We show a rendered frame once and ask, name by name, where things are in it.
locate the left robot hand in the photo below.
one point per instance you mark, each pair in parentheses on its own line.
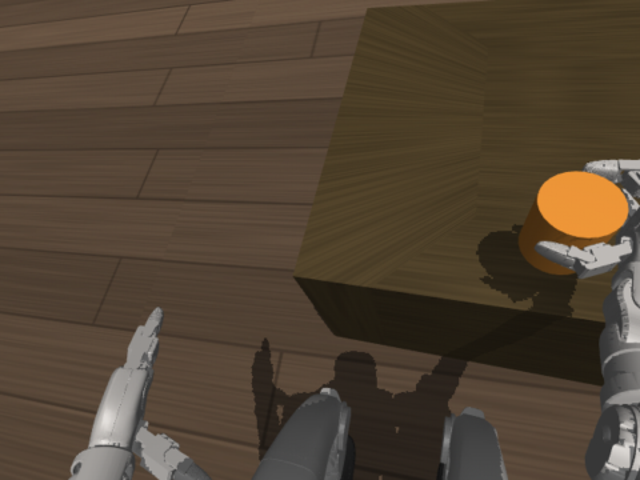
(119,419)

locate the can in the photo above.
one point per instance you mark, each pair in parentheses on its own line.
(572,208)

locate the right robot arm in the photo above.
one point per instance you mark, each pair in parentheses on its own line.
(614,451)

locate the left robot arm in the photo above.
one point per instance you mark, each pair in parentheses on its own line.
(104,462)

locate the left robot foot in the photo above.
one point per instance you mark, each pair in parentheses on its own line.
(349,463)

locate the right robot hand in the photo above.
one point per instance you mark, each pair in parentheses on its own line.
(600,258)

